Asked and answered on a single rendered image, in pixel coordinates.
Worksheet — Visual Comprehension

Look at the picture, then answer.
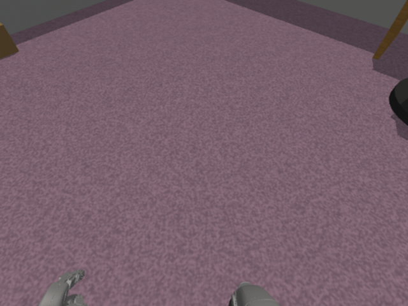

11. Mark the left robot hand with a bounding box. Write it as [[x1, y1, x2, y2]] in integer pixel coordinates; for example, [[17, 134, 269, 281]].
[[38, 270, 87, 306]]

